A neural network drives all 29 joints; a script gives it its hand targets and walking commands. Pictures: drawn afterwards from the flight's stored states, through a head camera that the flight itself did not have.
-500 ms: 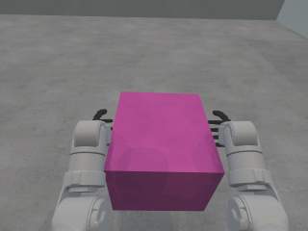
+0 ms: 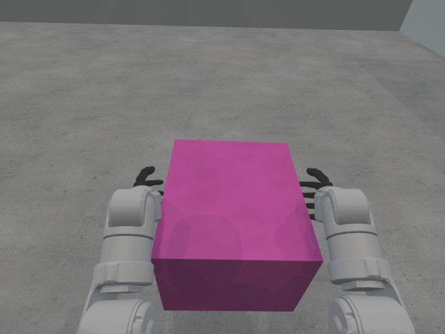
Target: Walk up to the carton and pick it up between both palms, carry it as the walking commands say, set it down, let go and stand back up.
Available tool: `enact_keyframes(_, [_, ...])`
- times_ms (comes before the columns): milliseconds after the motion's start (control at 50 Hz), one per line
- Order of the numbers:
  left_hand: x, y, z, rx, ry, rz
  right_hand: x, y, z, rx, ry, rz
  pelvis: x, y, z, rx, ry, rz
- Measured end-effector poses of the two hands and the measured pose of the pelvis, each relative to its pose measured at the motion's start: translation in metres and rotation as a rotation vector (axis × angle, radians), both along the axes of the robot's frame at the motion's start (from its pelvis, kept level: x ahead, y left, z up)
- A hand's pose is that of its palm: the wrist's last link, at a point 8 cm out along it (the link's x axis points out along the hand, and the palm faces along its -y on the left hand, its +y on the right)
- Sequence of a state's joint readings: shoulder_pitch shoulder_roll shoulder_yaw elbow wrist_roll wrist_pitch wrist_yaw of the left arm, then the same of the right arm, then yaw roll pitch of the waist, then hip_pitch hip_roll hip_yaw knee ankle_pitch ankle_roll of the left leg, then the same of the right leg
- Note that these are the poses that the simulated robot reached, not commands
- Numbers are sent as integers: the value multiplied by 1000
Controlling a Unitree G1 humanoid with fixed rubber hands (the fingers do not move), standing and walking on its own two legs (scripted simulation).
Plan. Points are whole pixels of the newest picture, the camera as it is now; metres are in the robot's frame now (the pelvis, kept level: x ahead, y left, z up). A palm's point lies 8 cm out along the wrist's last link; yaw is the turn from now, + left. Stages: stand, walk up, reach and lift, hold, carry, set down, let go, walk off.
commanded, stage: carry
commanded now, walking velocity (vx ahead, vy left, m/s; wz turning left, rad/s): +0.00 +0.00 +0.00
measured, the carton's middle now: (230, 220) +0.37 -0.01 +0.01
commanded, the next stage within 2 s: hold in 0.54 s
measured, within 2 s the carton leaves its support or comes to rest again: neither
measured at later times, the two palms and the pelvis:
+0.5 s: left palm (135, 205) +0.34 +0.17 +0.10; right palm (318, 205) +0.34 -0.16 +0.10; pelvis +0.00 +0.01 +0.00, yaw +0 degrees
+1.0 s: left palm (166, 240) +0.30 +0.11 +0.05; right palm (347, 237) +0.32 -0.23 +0.04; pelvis +0.00 -0.03 +0.01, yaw +6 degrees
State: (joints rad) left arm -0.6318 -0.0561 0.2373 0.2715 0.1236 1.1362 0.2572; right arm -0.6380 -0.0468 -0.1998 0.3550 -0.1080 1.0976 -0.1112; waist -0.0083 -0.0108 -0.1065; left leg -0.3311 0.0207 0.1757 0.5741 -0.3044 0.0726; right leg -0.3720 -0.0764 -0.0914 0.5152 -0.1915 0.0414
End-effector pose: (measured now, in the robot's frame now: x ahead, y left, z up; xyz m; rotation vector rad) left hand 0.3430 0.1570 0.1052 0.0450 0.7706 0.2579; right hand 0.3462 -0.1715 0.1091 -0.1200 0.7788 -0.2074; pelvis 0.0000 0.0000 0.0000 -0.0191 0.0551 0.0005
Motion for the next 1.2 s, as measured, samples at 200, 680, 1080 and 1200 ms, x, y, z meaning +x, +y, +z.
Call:
enact_keyframes(200, [-3,6,-2,-3,-9,7,-1,6,-2,-2,-7,7,0,4,0,-2,-3,2])
enact_keyframes(680, [-66,17,-79,-56,40,-47,-63,8,-85,65,56,78,10,11,20,-21,-79,74])
enact_keyframes(1080, [-54,-26,-86,-68,-35,34,-28,-35,-94,142,-13,134,1,-52,12,33,-166,111])
enact_keyframes(1200, [-41,1,-103,-2,-70,41,-1,-4,-115,124,-51,175,1,-74,6,11,-25,174])
